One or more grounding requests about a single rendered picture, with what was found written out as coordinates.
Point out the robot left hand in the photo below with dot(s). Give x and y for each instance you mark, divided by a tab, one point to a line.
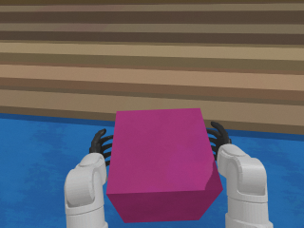
97	142

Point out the robot left forearm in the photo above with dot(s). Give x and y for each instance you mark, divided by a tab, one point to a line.
84	194

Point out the robot right hand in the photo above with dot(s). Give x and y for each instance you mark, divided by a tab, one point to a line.
221	135

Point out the robot right forearm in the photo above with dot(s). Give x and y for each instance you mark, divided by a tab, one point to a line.
246	188

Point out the carton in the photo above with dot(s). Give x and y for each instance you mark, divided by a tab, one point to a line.
162	166

